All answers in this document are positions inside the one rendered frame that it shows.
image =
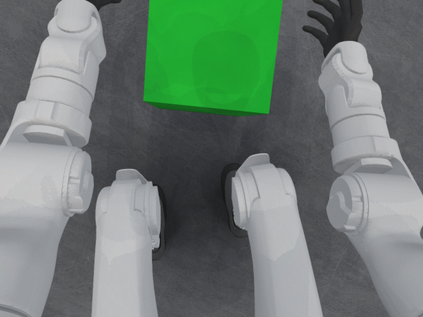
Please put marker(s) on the left robot upper arm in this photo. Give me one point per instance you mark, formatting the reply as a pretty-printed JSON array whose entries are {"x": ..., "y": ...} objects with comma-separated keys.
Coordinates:
[{"x": 41, "y": 186}]

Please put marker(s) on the right robot hand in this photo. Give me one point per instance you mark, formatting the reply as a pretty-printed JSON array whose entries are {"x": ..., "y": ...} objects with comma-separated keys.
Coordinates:
[{"x": 345, "y": 27}]

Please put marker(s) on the robot right shin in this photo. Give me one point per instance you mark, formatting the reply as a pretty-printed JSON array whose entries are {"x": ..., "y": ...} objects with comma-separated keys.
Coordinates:
[{"x": 263, "y": 158}]

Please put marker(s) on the robot left forearm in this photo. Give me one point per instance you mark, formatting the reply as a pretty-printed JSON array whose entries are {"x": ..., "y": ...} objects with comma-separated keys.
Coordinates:
[{"x": 62, "y": 88}]

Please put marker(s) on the right robot upper arm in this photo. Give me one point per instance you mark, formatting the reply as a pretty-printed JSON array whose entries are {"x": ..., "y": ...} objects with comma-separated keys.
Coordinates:
[{"x": 382, "y": 215}]

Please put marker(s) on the robot right forearm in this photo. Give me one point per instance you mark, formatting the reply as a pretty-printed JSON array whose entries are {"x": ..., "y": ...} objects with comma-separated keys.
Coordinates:
[{"x": 356, "y": 118}]

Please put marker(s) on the robot right thigh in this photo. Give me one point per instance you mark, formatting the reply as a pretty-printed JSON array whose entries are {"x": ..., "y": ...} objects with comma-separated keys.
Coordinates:
[{"x": 284, "y": 283}]

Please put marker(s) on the carton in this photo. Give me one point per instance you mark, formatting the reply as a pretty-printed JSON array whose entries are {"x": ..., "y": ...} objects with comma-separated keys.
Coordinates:
[{"x": 212, "y": 56}]

